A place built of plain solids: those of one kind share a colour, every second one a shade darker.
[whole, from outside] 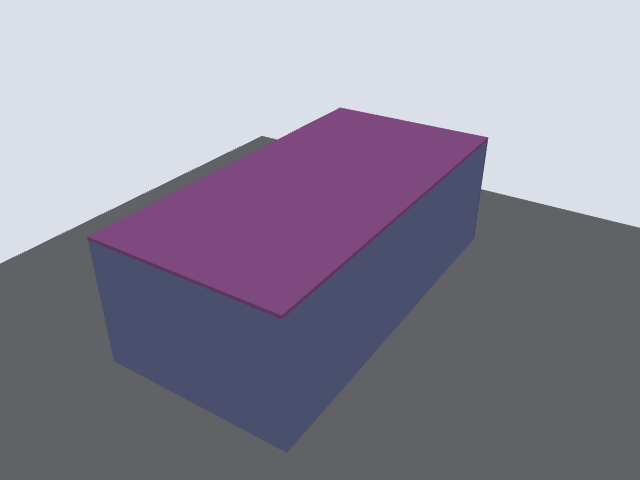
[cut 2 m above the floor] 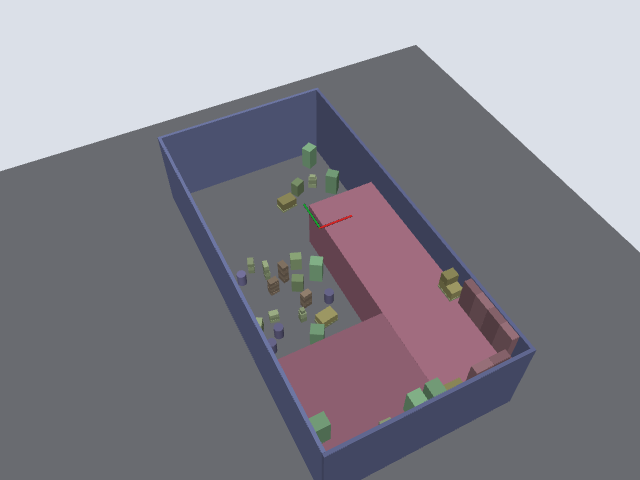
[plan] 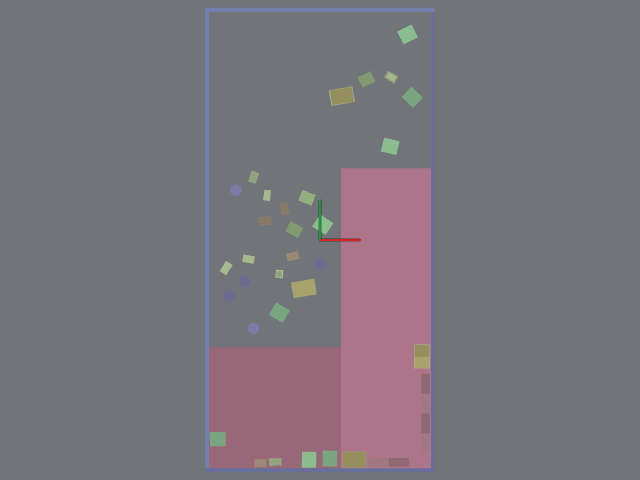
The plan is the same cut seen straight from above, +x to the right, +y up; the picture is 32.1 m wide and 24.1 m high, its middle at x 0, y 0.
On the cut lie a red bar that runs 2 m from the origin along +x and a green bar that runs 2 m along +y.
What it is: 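A closed shop hall without a stair; its walked floor is a deck 3.54 m over the shop floor, an L in plan, with 3 straight fronts toward the void, each bare or guarded by itself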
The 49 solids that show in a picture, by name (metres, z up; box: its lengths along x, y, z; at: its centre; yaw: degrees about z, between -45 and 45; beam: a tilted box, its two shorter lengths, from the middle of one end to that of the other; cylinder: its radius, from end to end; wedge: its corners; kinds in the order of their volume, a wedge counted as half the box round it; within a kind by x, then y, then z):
{
 "floor_1": {"box": [6.65, 6.1, 3.59], "at": [-2.26, -8.43, 1.74]},
 "floor_2": {"box": [4.53, 15.09, 3.59], "at": [3.32, -3.94, 1.74]},
 "wall_1": {"box": [0.2, 22.93, 7.62], "at": [-5.67, 0.0, 3.76]},
 "wall_2": {"box": [11.53, 0.2, 7.62], "at": [0.0, -11.56, 3.76]},
 "wall_3": {"box": [11.53, 0.2, 7.62], "at": [0.0, 11.56, 3.76]},
 "wall_4": {"box": [0.2, 22.93, 7.62], "at": [5.67, 0.0, 3.76]},
 "roof_1": {"box": [11.53, 23.33, 0.2], "at": [0.0, 0.0, 7.67]},
 "cage_trolley_1": {"box": [0.8, 0.72, 1.66], "at": [-5.13, -10.0, 4.37], "yaw": 0.4},
 "cage_trolley_2": {"box": [0.8, 0.72, 1.71], "at": [-2.04, -3.65, 0.81], "yaw": -31.1},
 "cage_trolley_3": {"box": [0.72, 0.8, 1.66], "at": [-0.55, -11.03, 4.37], "yaw": -0.5},
 "cage_trolley_4": {"box": [0.8, 0.72, 1.71], "at": [0.14, 0.77, 0.81], "yaw": -33.0},
 "cage_trolley_5": {"box": [0.72, 0.8, 1.66], "at": [0.5, -10.98, 4.37], "yaw": -0.4},
 "cage_trolley_6": {"box": [0.8, 0.72, 1.71], "at": [3.53, 4.7, 0.81], "yaw": -13.5},
 "cage_trolley_7": {"box": [0.8, 0.72, 1.71], "at": [4.4, 10.32, 0.81], "yaw": 26.9},
 "cage_trolley_8": {"box": [0.8, 0.72, 1.71], "at": [4.63, 7.17, 0.81], "yaw": -42.8},
 "shelving_1": {"box": [1.0, 0.45, 2.1], "at": [2.96, -11.17, 4.59]},
 "shelving_2": {"box": [1.0, 0.45, 2.1], "at": [3.96, -11.17, 4.59]},
 "shelving_3": {"box": [0.45, 1.0, 2.1], "at": [5.3, -10.21, 4.59]},
 "shelving_4": {"box": [0.45, 1.0, 2.1], "at": [5.3, -9.21, 4.59]},
 "shelving_5": {"box": [0.45, 1.0, 2.1], "at": [5.3, -8.21, 4.59]},
 "shelving_6": {"box": [0.45, 1.0, 2.1], "at": [5.3, -7.21, 4.59]},
 "load_1": {"box": [1.11, 0.77, 0.52], "at": [-0.81, -2.44, 0.4], "yaw": 9.7},
 "load_2": {"box": [1.12, 0.76, 0.59], "at": [1.1, 7.23, 0.44], "yaw": 9.8},
 "load_3": {"box": [1.14, 0.77, 0.36], "at": [1.73, -11.02, 3.86], "yaw": -0.2},
 "load_4": {"box": [0.75, 1.17, 0.57], "at": [5.11, -5.85, 3.97], "yaw": -0.2},
 "load_5": {"box": [0.75, 0.58, 0.57], "at": [5.12, -5.57, 4.54], "yaw": -0.2},
 "bin_1": {"box": [0.72, 0.58, 1.11], "at": [-1.29, 0.52, 0.51], "yaw": -29.1},
 "bin_2": {"box": [0.72, 0.58, 1.11], "at": [-0.65, 2.12, 0.51], "yaw": -21.4},
 "bin_3": {"box": [0.72, 0.58, 1.11], "at": [2.34, 8.07, 0.51], "yaw": 25.4},
 "drum_1": {"cylinder": 0.29, "from": [-4.56, -2.81, 0.0], "to": [-4.56, -2.81, 0.88]},
 "drum_2": {"cylinder": 0.29, "from": [-4.23, 2.51, 0.0], "to": [-4.23, 2.51, 0.88]},
 "drum_3": {"cylinder": 0.29, "from": [-3.77, -2.07, 0.0], "to": [-3.77, -2.07, 0.88]},
 "drum_4": {"cylinder": 0.29, "from": [-3.35, -4.45, 0.0], "to": [-3.35, -4.45, 0.88]},
 "drum_5": {"cylinder": 0.29, "from": [0.01, -1.21, 0.0], "to": [0.01, -1.21, 0.88]},
 "pallet_1": {"box": [1.2, 0.8, 0.19], "at": [-0.81, -2.43, 0.05], "yaw": 9.6},
 "pallet_2": {"box": [1.2, 0.8, 0.19], "at": [1.1, 7.22, 0.05], "yaw": 10.2},
 "pallet_3": {"box": [0.8, 1.2, 0.14], "at": [5.12, -5.85, 3.61]},
 "carton_1": {"box": [0.38, 0.6, 0.4], "at": [-4.71, -1.41, 1.01], "yaw": -30.4},
 "carton_2": {"box": [0.58, 0.37, 0.26], "at": [-3.6, -0.96, 0.64], "yaw": -9.3},
 "carton_3": {"box": [0.4, 0.56, 0.31], "at": [-3.33, 3.15, 0.78], "yaw": -19.8},
 "carton_4": {"box": [0.31, 0.53, 0.33], "at": [-2.67, 2.25, 1.14], "yaw": -8.6},
 "carton_5": {"box": [0.6, 0.37, 0.28], "at": [-2.23, -11.14, 4.24], "yaw": -1.9},
 "carton_6": {"box": [0.38, 0.41, 0.42], "at": [-2.04, -1.71, 0.63], "yaw": -6.0},
 "carton_7": {"box": [0.58, 0.39, 0.37], "at": [3.58, 8.18, 0.56], "yaw": -28.1},
 "carton_8": {"box": [0.41, 0.27, 0.26], "at": [3.58, 8.18, 0.88], "yaw": -29.7},
 "crate_1": {"box": [0.6, 0.4, 0.2], "at": [-3.0, -11.2, 3.84], "yaw": 1.3},
 "crate_2": {"box": [0.6, 0.4, 0.2], "at": [-2.75, 0.96, 1.1], "yaw": 7.1},
 "crate_3": {"box": [0.4, 0.6, 0.3], "at": [-1.78, 1.57, 1.35], "yaw": 11.3},
 "crate_4": {"box": [0.6, 0.4, 0.3], "at": [-1.36, -0.82, 1.05], "yaw": 12.0}
}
